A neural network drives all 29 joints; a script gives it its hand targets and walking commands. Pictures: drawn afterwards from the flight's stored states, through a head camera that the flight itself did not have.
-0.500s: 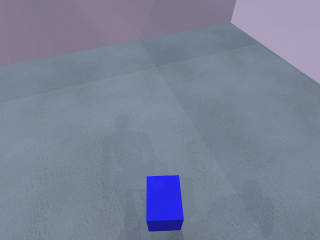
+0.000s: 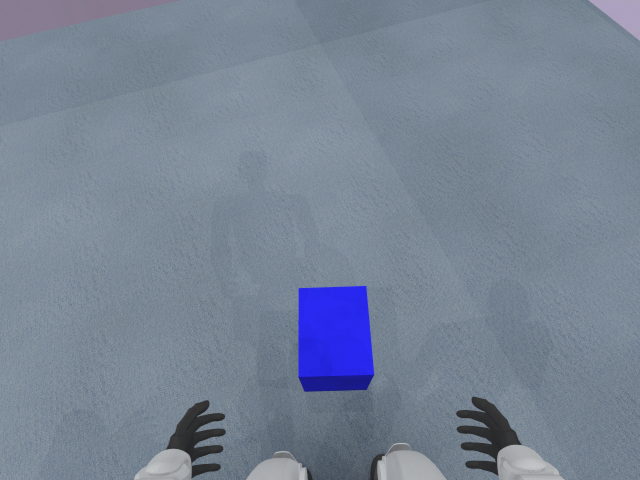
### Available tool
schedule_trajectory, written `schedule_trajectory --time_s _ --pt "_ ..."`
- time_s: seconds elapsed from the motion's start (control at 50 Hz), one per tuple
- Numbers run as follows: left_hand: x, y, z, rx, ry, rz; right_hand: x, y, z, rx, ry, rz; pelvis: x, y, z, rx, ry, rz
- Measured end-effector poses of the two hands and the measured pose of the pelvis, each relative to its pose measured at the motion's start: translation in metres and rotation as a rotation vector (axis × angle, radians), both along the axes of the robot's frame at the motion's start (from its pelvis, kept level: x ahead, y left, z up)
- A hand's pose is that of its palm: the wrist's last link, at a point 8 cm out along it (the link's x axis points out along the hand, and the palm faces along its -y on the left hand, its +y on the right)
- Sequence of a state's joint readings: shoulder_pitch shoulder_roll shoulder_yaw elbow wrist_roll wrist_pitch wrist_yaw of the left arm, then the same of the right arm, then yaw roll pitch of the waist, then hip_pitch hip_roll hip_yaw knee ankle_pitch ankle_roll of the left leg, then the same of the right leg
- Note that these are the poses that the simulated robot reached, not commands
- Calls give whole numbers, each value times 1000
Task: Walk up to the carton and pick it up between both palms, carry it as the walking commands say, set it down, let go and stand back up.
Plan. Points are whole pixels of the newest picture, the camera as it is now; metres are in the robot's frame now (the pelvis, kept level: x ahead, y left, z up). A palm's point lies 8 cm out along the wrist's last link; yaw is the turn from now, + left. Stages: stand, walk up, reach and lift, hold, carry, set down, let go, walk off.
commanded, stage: reach and lift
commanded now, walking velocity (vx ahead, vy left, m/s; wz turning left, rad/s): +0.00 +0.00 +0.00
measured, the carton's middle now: (334, 341) +0.44 +0.00 -0.63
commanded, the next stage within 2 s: none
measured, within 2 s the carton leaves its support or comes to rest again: neither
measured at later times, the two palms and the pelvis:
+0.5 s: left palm (211, 365) +0.28 +0.20 -0.16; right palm (468, 367) +0.27 -0.20 -0.16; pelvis -0.07 -0.01 -0.05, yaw +1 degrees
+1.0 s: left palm (239, 292) +0.42 +0.17 -0.19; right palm (447, 295) +0.40 -0.20 -0.19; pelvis -0.06 -0.02 -0.08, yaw +2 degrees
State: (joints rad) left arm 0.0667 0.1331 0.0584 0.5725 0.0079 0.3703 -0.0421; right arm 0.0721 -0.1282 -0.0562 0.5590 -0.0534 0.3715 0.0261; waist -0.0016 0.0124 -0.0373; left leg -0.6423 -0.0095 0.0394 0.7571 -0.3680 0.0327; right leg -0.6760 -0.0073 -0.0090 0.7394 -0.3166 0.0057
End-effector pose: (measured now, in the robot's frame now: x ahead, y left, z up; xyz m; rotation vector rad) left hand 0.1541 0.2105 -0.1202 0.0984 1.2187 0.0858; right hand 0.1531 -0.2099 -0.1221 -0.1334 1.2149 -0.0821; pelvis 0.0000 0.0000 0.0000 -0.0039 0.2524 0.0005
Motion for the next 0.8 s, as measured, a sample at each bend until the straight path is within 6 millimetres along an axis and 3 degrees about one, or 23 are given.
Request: schedule_trajectory --time_s 0.06,0.14,0.26,0.36,0.44,0.64,0.8 --pt "10 -3 -13 -1 -69 -3 8 -6 -6 -11 -70 -18 -13 -5 -11 0 34 11" --pt "35 -1 -15 29 -161 -30 27 -11 -12 -5 -150 -33 -31 -9 -24 -9 51 13" --pt "62 3 -12 36 -192 -53 55 3 -11 16 -196 -28 -51 -12 -35 -2 33 8" --pt "81 0 -20 15 -193 -41 74 18 -22 28 -192 -23 -65 -12 -42 -5 32 16" --pt "105 -7 -29 8 -222 -34 99 19 -32 11 -225 -38 -73 -9 -48 -5 61 25" --pt "178 -30 -43 -6 -356 -23 168 11 -45 -1 -343 -56 -63 -6 -59 -4 221 13" --pt "216 -30 -49 21 -449 -9 211 23 -54 45 -455 -81 -49 -9 -66 -10 361 32"
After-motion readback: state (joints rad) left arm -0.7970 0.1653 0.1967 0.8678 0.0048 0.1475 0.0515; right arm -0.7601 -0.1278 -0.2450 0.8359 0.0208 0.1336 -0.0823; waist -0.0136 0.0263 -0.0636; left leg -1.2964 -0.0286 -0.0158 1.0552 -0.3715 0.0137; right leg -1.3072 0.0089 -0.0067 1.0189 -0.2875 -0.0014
